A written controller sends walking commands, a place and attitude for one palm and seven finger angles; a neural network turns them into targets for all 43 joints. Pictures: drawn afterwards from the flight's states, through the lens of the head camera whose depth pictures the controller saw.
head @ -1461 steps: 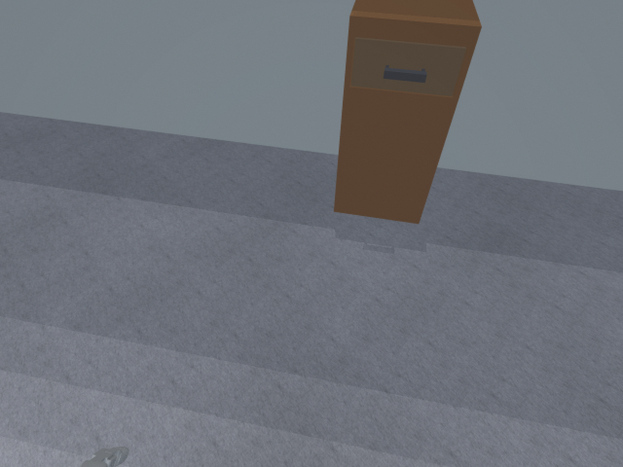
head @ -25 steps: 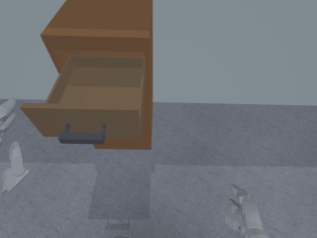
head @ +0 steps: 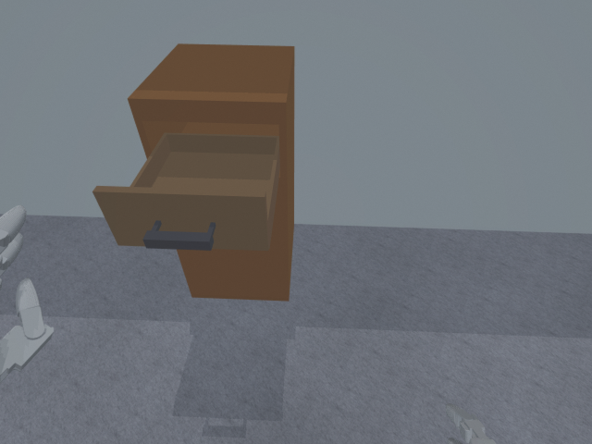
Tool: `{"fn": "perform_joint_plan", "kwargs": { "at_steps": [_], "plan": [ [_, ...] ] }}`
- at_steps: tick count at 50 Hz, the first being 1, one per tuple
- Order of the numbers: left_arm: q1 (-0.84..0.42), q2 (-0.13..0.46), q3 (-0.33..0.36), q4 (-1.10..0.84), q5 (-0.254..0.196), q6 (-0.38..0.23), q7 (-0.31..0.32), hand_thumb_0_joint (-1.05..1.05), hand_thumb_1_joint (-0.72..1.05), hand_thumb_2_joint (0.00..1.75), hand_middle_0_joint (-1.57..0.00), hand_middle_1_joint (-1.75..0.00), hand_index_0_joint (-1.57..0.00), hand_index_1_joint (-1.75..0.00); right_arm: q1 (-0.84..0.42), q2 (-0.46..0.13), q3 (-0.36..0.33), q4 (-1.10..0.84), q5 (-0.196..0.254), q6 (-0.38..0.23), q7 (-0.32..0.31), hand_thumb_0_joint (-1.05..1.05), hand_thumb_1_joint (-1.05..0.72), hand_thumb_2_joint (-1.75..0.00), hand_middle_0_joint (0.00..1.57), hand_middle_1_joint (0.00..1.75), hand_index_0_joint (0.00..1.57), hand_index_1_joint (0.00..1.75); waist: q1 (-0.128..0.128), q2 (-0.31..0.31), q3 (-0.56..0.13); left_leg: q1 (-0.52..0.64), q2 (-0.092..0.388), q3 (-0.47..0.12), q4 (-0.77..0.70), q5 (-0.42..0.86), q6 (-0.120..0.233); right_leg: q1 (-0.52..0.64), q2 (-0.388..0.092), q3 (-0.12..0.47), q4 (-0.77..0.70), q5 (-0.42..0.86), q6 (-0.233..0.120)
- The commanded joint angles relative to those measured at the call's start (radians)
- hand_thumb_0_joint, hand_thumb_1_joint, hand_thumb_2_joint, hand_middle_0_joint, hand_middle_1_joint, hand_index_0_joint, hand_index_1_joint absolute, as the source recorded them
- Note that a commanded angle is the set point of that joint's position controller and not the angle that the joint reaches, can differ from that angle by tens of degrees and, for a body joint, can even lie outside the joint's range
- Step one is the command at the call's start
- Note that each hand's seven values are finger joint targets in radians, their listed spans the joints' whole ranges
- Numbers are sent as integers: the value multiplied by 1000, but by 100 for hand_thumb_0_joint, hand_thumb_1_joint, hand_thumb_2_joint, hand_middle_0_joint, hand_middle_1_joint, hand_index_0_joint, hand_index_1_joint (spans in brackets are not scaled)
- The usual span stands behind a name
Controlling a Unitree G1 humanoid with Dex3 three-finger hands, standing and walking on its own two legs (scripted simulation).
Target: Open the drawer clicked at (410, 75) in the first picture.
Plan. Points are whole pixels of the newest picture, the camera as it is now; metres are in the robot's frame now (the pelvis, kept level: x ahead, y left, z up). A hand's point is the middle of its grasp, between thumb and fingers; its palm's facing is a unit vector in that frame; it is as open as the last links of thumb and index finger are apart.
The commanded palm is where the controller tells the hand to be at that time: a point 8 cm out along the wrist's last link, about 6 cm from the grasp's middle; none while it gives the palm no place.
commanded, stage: stop stepping back and stand still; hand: left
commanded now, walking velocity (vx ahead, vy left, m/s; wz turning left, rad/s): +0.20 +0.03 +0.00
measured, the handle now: (182, 233) +0.54 +0.27 -0.05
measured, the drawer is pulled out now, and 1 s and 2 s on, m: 0.30 0.30 0.30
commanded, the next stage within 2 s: let the arm hang, fingers relaxed in 0.70 s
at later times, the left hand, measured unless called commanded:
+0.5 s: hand (57, 363) +0.15 +0.23 +0.17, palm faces +0.40 -0.77 -0.50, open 7.4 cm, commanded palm +0.09 +0.26 +0.19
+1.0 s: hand out of the picture +0.14 +0.23 -0.08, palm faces +0.04 -0.94 -0.35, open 7.4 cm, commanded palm none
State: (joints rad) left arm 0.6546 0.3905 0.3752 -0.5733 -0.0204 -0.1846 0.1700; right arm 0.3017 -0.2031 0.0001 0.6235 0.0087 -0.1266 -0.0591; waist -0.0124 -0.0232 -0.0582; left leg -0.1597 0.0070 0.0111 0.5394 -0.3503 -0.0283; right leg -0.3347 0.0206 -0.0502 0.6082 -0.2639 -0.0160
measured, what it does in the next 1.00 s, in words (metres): steps on the spot: left foot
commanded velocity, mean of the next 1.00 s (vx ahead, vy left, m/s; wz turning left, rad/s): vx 0.05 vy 0.01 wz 0.00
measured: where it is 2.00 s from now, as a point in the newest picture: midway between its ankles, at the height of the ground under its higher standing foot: outside the picture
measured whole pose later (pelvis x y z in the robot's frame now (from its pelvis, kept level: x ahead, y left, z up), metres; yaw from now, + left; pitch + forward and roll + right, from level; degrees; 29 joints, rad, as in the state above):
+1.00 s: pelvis -0.02 +0.01 +0.00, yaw +1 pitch +0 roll +1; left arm 0.28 0.27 0.07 0.47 0.03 0.05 0.01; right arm 0.14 -0.25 0.00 0.77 -0.01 -0.03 0.00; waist -0.02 0.03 0.01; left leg -0.27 -0.03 0.04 0.56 -0.30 0.03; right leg -0.29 0.00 -0.07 0.58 -0.29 -0.05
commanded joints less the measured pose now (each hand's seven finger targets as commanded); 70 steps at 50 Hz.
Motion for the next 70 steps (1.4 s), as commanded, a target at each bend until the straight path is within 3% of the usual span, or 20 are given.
{"fn": "perform_joint_plan", "kwargs": {
  "at_steps": [1, 2, 4, 8, 11, 13, 14, 16, 21, 23, 27, 34, 37, 39, 40, 43, 47, 52, 58, 70],
  "plan": [
    [-160, 129, 70, -39, 5, -52, 0, 0, 90, 90, -20, -30, -20, -30, -182, -144, -56, -135, 1, -33, -13, 0, -90, -90, 20, 30, 20, 30, -18, -139, 190, -316, -3, -8, 127, -189, 80, -7, -214, 427, -405, -431, -72],
    [-183, 125, 52, -41, 8, -53, -5, 0, 90, 90, -20, -30, -20, -30, -170, -134, -65, -128, 7, -18, -5, 0, -90, -90, 20, 30, 20, 30, -11, -210, 121, -254, -35, 17, 313, -165, 71, -51, -294, 546, -508, -599, -86],
    [-163, 126, 64, -47, 1, -72, -15, 0, 90, 90, -20, -30, -20, -30, -169, -135, -66, -118, -2, -1, 3, 0, -90, -90, 20, 30, 20, 30, -20, -165, 77, -245, -21, -20, 453, -85, 61, -77, -301, 507, -504, -528, -77],
    [-60, 150, 88, -165, 8, -75, -3, 0, 90, 90, -20, -30, -20, -30, -188, -94, -33, -158, -13, 4, -5, 0, -90, -90, 20, 30, 20, 30, -5, -149, -41, -85, -24, 61, 132, -105, 74, -55, -246, 271, -452, -412, -93],
    [-5, 143, 80, -266, 15, -84, 22, 0, 90, 90, -20, -30, -20, -30, -162, -100, -22, -168, -29, -13, -22, 0, -90, -90, 20, 30, 20, 30, -12, 34, -34, -22, -20, 58, -193, -102, 93, -12, -166, 221, -333, -386, -64],
    [-32, 129, 76, -324, 19, -109, 36, 0, 90, 90, -20, -30, -20, -30, -159, -134, -38, -180, -51, -31, -25, 0, -90, -90, 20, 30, 20, 30, -8, 301, 5, -75, 187, -278, -378, -250, 158, -37, 13, 76, 24, -192, -9],
    [-38, 144, 84, -325, 22, -102, 42, 0, 90, 90, -20, -30, -20, -30, -157, -114, -43, -186, -40, -40, -25, 0, -90, -90, 20, 30, 20, 30, -17, 301, 20, -84, 282, -330, -374, -144, 185, -99, 34, -8, 216, -182, 19],
    [21, 153, 120, -243, 5, -73, 29, 0, 90, 90, -20, -30, -20, -30, -139, -102, -42, -149, -20, -47, -15, 0, -90, -90, 20, 30, 20, 30, -10, 267, 21, -90, 251, -217, -296, -10, 206, -129, 3, 12, 340, -169, 24],
    [-50, 122, 84, -58, -3, -47, 7, 0, 90, 90, -20, -30, -20, -30, -180, -136, -42, -131, -3, -30, -19, 0, -90, -90, 20, 30, 20, 30, -2, 53, 137, -314, 149, -73, -90, -39, 125, 173, -42, 16, -191, -59, 19],
    [-112, 153, 93, -47, -10, -49, -5, 0, 90, 90, -20, -30, -20, -30, -193, -136, -59, -142, 6, -15, -11, 0, -90, -90, 20, 30, 20, 30, -20, -263, 104, -379, -4, 6, 261, -93, 60, 151, -310, 479, -411, -112, -95],
    [-91, 105, 56, -119, -10, -78, -17, 0, 90, 90, -20, -30, -20, -30, -180, -124, -57, -132, 2, 1, 10, 0, -90, -90, 20, 30, 20, 30, -18, -80, 25, -292, 11, -31, 424, 0, 40, 108, -297, 368, -428, -38, -54],
    [20, 158, 104, -267, -4, -83, 25, 0, 90, 90, -20, -30, -20, -30, -191, -93, -28, -162, -13, -10, -15, 0, -90, -90, 20, 30, 20, 30, -1, 18, -21, -56, -1, 36, -103, 109, 55, 137, -212, 179, -351, 21, -79],
    [9, 149, 98, -270, -14, -87, 28, 0, 90, 90, -20, -30, -20, -30, -195, -131, -42, -183, -8, -13, -17, 0, -90, -90, 20, 30, 20, 30, 16, 166, -9, -34, 140, -134, -203, 244, 95, 135, -98, 111, -206, 88, -1],
    [16, 149, 106, -217, -23, -73, 22, 0, 90, 90, -20, -30, -20, -30, -195, -133, -50, -184, 10, -10, -17, 0, -90, -90, 20, 30, 20, 30, 7, 90, -27, -49, 149, -103, -145, 344, 88, 178, -79, 104, -207, 203, 22],
    [-137, -21, -276, 605, 92, 89, -133, 0, 90, 90, -20, -30, -20, -30, -192, -271, -89, 64, -11, -48, 78, 0, -90, -90, 20, 30, 20, 30, -41, 133, 36, -131, 125, -77, -2, 509, 76, 50, -139, 40, -62, 394, -4],
    [-166, -61, -267, 684, 61, 170, -162, 0, 90, 90, -20, -30, -20, -30, -103, -185, -64, 44, -6, 35, 66, 0, -90, -90, 20, 30, 20, 30, -6, 44, -62, -114, 138, -94, -22, 492, 83, 87, -100, 52, -56, 238, -9],
    [-294, -5, -280, 907, 58, 172, -162, 0, 90, 90, -20, -30, -20, -30, -103, -186, -47, 47, -13, 74, 52, 0, -90, -90, 20, 30, 20, 30, 1, -242, -89, -93, 66, -72, 17, 437, 64, 206, -172, 116, -99, 557, -57],
    [-373, -10, -317, 1194, 42, 195, -152, 0, 90, 90, -20, -30, -20, -30, -134, -150, -18, 134, -28, 110, 48, 0, -90, -90, 20, 30, 20, 30, 15, 109, 45, -80, 91, -97, -138, 379, 68, 169, -115, 110, -162, 228, -29],
    [-336, -61, -330, 1432, 39, 192, -151, 0, 90, 90, -20, -30, -20, -30, -81, -111, -11, 248, -27, 125, 39, 0, -90, -90, 20, 30, 20, 30, 19, 222, 86, -101, 84, -104, -243, 62, 67, 188, -98, 115, -272, 40, -36],
    [-305, -96, -358, 1641, 33, 183, -140, 0, 90, 90, -20, -30, -20, -30, 51, -69, -12, 410, -18, 128, 28, 0, -90, -90, 20, 30, 20, 30, 8, 9, 142, -43, 103, -94, -263, 88, 79, 135, -109, 104, -308, 34, -36]
  ]
}}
